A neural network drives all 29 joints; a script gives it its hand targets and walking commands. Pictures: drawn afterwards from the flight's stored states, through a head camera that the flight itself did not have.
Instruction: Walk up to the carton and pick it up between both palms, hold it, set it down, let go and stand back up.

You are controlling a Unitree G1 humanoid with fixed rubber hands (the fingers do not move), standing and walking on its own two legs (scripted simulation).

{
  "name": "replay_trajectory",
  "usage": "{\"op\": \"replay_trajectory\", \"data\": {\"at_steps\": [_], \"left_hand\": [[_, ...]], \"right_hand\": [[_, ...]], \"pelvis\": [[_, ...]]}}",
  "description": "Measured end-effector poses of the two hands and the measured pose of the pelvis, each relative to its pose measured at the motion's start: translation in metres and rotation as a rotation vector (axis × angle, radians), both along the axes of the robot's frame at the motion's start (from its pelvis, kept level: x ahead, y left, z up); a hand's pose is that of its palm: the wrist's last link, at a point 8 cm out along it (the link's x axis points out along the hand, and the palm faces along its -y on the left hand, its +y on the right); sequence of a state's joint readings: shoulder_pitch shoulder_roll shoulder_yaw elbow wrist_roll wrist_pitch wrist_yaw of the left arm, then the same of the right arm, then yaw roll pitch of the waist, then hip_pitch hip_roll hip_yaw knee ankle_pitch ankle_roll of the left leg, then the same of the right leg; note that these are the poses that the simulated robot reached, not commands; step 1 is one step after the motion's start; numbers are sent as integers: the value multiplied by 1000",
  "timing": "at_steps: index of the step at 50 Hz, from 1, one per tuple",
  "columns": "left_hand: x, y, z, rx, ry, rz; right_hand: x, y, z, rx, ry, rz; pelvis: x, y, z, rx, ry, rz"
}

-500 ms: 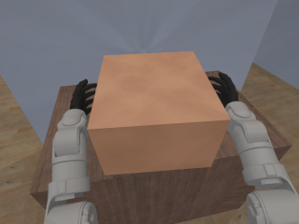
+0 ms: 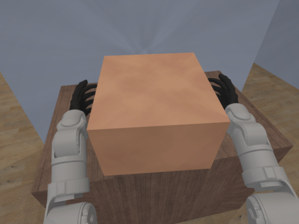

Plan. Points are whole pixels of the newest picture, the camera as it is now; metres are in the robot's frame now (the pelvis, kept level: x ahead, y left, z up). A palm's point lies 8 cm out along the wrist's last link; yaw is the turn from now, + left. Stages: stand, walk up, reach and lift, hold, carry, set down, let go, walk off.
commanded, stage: hold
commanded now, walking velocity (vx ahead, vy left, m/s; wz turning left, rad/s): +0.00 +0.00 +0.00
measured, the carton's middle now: (153, 107) +0.41 +0.00 +0.13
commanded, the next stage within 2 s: set down in 1.94 s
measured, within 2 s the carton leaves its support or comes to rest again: neither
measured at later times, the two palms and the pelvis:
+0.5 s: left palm (81, 110) +0.36 +0.18 +0.17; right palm (230, 102) +0.36 -0.20 +0.19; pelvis +0.00 +0.00 +0.00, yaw +0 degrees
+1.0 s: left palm (79, 110) +0.35 +0.19 +0.18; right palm (228, 104) +0.36 -0.19 +0.18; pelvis +0.00 +0.00 +0.00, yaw +0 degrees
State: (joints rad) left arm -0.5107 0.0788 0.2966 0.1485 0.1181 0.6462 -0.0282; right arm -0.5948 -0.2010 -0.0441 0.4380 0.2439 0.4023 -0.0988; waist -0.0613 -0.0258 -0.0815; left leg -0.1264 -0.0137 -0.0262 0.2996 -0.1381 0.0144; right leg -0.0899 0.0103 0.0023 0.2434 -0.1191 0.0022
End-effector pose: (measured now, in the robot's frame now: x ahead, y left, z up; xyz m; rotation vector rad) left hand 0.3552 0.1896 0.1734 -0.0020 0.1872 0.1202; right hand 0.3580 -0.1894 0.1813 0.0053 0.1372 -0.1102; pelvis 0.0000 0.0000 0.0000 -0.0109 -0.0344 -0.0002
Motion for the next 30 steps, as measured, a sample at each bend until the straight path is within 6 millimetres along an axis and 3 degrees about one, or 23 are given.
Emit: {"op": "replay_trajectory", "data": {"at_steps": [30], "left_hand": [[3, -4, 0, 1, 3, -2]], "right_hand": [[2, -4, 2, -3, 1, -4]], "pelvis": [[1, -1, 0, 1, 3, -3]]}}
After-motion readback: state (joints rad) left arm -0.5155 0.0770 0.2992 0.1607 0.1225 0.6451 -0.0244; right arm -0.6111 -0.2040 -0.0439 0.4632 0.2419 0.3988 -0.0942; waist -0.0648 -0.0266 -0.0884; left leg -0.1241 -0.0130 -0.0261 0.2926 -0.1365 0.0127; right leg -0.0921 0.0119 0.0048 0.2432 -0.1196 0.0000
